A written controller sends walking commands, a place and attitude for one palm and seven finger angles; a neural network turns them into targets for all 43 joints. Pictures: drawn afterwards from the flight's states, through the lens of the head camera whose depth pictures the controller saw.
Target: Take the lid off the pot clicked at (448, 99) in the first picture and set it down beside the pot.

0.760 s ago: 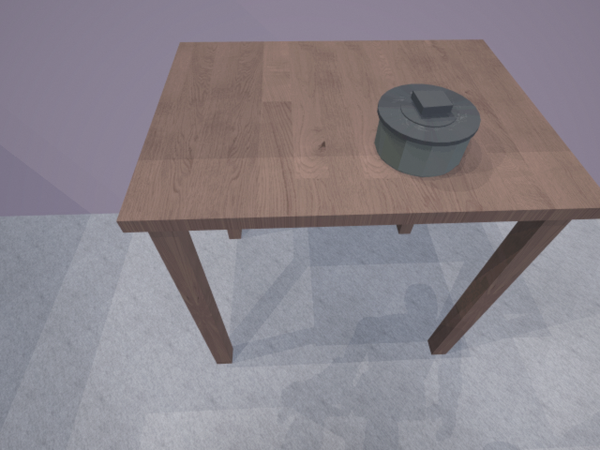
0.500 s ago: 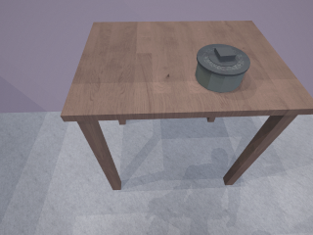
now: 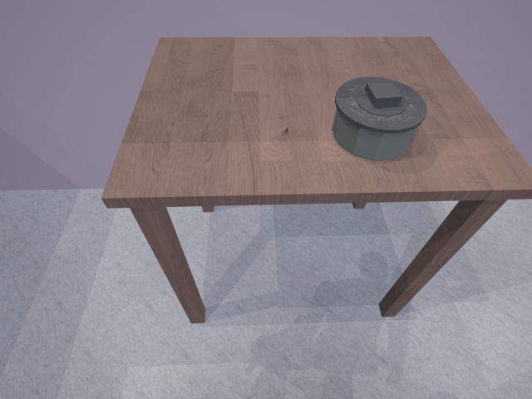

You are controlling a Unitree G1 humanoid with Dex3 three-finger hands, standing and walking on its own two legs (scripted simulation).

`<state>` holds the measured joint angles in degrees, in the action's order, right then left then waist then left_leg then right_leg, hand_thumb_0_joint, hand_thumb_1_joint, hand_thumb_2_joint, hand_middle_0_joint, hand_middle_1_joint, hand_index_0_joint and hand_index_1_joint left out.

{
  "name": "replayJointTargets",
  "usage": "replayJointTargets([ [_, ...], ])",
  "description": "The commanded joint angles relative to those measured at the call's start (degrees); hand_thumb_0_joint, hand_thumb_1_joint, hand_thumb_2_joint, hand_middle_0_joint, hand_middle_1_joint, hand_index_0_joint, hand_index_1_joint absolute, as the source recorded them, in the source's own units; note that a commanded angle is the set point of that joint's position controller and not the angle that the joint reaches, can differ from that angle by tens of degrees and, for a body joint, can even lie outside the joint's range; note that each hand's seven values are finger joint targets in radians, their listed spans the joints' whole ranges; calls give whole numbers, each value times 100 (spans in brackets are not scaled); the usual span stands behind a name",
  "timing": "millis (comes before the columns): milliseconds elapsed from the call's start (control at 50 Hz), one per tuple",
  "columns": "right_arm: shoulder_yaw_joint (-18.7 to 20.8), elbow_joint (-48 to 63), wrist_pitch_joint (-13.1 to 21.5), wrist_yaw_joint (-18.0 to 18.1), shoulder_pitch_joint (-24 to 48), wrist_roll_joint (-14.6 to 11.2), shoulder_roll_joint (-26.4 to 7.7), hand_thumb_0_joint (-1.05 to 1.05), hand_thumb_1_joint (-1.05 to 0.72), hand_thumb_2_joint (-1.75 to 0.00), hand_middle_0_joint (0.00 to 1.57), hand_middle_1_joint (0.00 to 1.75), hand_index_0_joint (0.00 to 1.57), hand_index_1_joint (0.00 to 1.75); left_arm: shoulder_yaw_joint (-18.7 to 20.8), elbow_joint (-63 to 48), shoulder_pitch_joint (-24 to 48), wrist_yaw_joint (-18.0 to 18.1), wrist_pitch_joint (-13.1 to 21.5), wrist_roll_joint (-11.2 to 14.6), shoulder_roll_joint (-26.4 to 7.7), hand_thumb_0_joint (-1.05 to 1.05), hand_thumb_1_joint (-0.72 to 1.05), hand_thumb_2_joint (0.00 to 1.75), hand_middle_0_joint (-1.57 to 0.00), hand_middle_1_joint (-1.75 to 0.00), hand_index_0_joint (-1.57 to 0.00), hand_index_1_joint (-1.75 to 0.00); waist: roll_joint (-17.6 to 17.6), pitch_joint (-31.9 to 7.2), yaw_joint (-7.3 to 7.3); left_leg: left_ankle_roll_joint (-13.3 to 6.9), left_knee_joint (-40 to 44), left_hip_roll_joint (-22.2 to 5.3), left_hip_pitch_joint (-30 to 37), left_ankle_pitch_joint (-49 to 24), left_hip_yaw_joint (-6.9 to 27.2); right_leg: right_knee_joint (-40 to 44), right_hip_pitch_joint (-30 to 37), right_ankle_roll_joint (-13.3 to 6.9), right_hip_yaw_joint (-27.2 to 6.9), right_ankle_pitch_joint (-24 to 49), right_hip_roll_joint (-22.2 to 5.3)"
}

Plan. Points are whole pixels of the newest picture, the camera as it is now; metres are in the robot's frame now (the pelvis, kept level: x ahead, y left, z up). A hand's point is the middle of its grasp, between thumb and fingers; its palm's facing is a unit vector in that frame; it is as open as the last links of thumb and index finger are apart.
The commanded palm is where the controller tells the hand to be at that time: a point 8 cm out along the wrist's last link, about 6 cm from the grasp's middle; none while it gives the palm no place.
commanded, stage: walk to a spot facing it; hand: left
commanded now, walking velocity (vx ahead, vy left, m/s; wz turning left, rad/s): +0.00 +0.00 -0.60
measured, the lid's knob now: (383, 93) +0.63 -0.19 +0.12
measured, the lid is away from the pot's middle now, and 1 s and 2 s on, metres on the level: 0.00 0.00 0.00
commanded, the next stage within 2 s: none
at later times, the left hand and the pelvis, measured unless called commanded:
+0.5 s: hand out of the picture +0.06 +0.17 -0.16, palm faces -0.15 -0.95 -0.28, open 7.4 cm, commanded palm none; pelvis -0.01 -0.03 +0.00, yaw -13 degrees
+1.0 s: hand (182, 357) +0.21 +0.17 -0.16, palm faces -0.46 -0.85 -0.24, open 7.4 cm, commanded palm none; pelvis +0.01 +0.02 +0.00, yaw -30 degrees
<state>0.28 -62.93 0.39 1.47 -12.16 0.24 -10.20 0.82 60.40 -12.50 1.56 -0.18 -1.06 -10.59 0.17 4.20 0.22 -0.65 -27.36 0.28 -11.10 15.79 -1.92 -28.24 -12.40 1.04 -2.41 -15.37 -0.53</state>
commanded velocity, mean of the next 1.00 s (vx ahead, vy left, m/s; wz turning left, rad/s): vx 0.00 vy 0.00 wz -0.60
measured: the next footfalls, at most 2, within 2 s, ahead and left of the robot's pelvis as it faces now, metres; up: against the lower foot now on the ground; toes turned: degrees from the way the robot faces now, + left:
left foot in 0.76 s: +0.07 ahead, +0.12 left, +0.00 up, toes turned -24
right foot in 1.16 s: -0.06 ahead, -0.11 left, +0.00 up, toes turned -40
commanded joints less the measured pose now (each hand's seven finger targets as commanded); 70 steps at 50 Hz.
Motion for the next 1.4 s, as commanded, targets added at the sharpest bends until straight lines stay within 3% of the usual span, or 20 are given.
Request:
replayJointTargets([
  [0, 170, 194, 86, 63, -317, 35, -628, 0, -90, -90, 20, 30, 20, 30, 143, -251, -210, 31, 52, 21, -711, 0, 90, 90, -20, -30, -20, -30, -16, -238, 12, -56, 389, -646, 271, -1043, 424, 351, -229, -245, -478, 1154, -430],
  [240, 493, 986, -59, 82, 97, 107, -1131, 0, -90, -90, 20, 30, 20, 30, 408, -787, -413, -171, -172, -2, -640, 0, 90, 90, -20, -30, -20, -30, -848, -191, -189, -640, 209, -1802, -225, -1177, 429, -1298, -584, -124, 158, -836, 58],
  [260, 490, 1059, -73, 74, 241, 98, -1119, 0, -90, -90, 20, 30, 20, 30, 439, -762, -635, -180, -141, -15, -695, 0, 90, 90, -20, -30, -20, -30, -501, -193, -353, -410, -428, -1523, -473, -1137, 119, -596, -236, -186, -52, -114, 15],
  [300, 415, 1401, -104, 44, 457, 40, -569, 0, -90, -90, 20, 30, 20, 30, 605, -729, -1050, -75, -46, -54, -1523, 0, 90, 90, -20, -30, -20, -30, 1911, -202, -493, 312, -2793, -162, -2170, 1800, -494, 911, 559, -1049, -3090, 2334, -1799],
  [320, 414, 1464, -163, 86, 612, 49, -725, 0, -90, -90, 20, 30, 20, 30, 592, -753, -1215, -28, -53, 7, -1499, 0, 90, 90, -20, -30, -20, -30, 1588, -274, -576, 300, -3441, -221, -2051, 1971, 167, 1125, 285, -1386, -3362, 2214, -1866],
  [360, 457, 1401, -146, 69, 632, 56, -751, 0, -90, -90, 20, 30, 20, 30, 591, -909, -642, -14, -69, 12, -1204, 0, 90, 90, -20, -30, -20, -30, 901, -67, -295, 285, -3773, -414, -2310, 1386, 449, 929, 262, -1492, -2894, 1819, -1440],
  [420, 436, 1366, -107, 36, 415, 43, -695, 0, -90, -90, 20, 30, 20, 30, 583, -1111, -407, -22, -44, 7, -1192, 0, 90, 90, -20, -30, -20, -30, 401, -842, -172, 394, -3267, -372, -1945, 1035, 297, 460, 839, -1342, -2135, 2716, -1001],
  [620, 409, 1751, -68, 72, 748, -33, -759, 0, -90, -90, 20, 30, 20, 30, 634, -1375, -346, -47, -115, -38, -1368, 0, 90, 90, -20, -30, -20, -30, 971, -904, -280, 405, -1824, -91, -1229, 971, 353, 395, 569, -1212, -2606, 3122, -794],
  [680, 419, 1715, -28, 96, 312, -67, -788, 0, -90, -90, 20, 30, 20, 30, 636, -1515, 14, -67, -141, -14, -1404, 0, 90, 90, -20, -30, -20, -30, 944, -948, -15, 333, -611, 52, -472, 485, 316, 184, 184, -923, -2636, 3091, -600],
  [720, 474, 1617, 46, 124, -227, -55, -1051, 0, -90, -90, 20, 30, 20, 30, 590, -1688, 231, -85, -155, 35, -1192, 0, 90, 90, -20, -30, -20, -30, 412, -1136, 249, 102, 627, -538, 988, -262, 857, -610, -990, -464, -2067, 1748, 21],
  [740, 540, 1735, 73, 126, -122, 30, -1557, 0, -90, -90, 20, 30, 20, 30, 539, -1798, 96, -152, -165, 81, -839, 0, 90, 90, -20, -30, -20, -30, -1353, -1056, 164, -352, 1160, -1978, 1551, -924, 2309, -1636, -2188, -97, -1068, -719, 784],
  [760, 524, 1837, -3, 105, -82, 71, -1643, 0, -90, -90, 20, 30, 20, 30, 570, -1761, 141, -163, -151, -5, -943, 0, 90, 90, -20, -30, -20, -30, -1511, -733, 142, -819, 1086, -2671, 957, -1766, 2650, -2846, -2267, 126, -416, -1852, 579],
  [860, 291, 2012, 25, 94, 329, 146, -1065, 0, -90, -90, 20, 30, 20, 30, 555, -1648, 100, -322, -248, -35, -1001, 0, 90, 90, -20, -30, -20, -30, -924, -311, -157, -700, 748, -1582, 288, -2744, 771, -4336, -2231, 299, -147, -965, 107],
  [1020, 431, 1668, 3, 45, -641, 152, -1394, 0, -90, -90, 20, 30, 20, 30, 354, -1896, 929, -426, -223, 30, -785, 0, 90, 90, -20, -30, -20, -30, -1248, -661, 336, -702, 345, -1753, 1006, -3614, 96, -1665, -1303, 231, 602, -1132, -21],
  [1100, 507, 1610, -17, -1, -574, 80, -1482, 0, -90, -90, 20, 30, 20, 30, 418, -1550, 90, -390, -101, 29, -985, 0, 90, 90, -20, -30, -20, -30, -721, -1140, -140, -106, -1024, -1554, 463, -3181, -529, 464, 551, -38, 746, 474, 154],
  [1120, 451, 1691, -41, -57, -642, 9, -1179, 0, -90, -90, 20, 30, 20, 30, 512, -1405, -369, -293, -43, -16, -1572, 0, 90, 90, -20, -30, -20, -30, 414, -1452, -310, 203, -1993, -1346, -956, -1674, -757, 585, 2011, -446, -360, 1756, -765],
  [1140, 309, 2013, -79, -61, -132, 47, -787, 0, -90, -90, 20, 30, 20, 30, 674, -1329, -724, -175, -62, -14, -2072, 0, 90, 90, -20, -30, -20, -30, 1745, -1239, -557, 494, -3302, -577, -2449, 2088, -796, 590, 2225, -1112, -2234, 3942, -2146],
  [1160, 323, 2042, -117, 39, 90, 47, -939, 0, -90, -90, 20, 30, 20, 30, 663, -1290, -835, -85, -88, 52, -1947, 0, 90, 90, -20, -30, -20, -30, 1323, -1125, -609, 428, -3790, -660, -2642, 2224, 39, 430, 1950, -1540, -2047, 4321, -2224],
  [1240, 357, 1736, -161, 14, -13, 73, -941, 0, -90, -90, 20, 30, 20, 30, 544, -1582, 216, -29, -139, 23, -1367, 0, 90, 90, -20, -30, -20, -30, 1003, -734, -116, 518, -3444, -737, -2143, 1266, 22, 299, 975, -1275, -1193, 3585, -1211],
  [1380, 377, 1729, -136, -3, -182, 11, -790, 0, -90, -90, 20, 30, 20, 30, 576, -1655, 447, -114, -148, -28, -1485, 0, 90, 90, -20, -30, -20, -30, 944, -510, 76, 501, -2029, -305, -1117, 792, -165, 363, -48, -1121, -1580, 2817, -942],
])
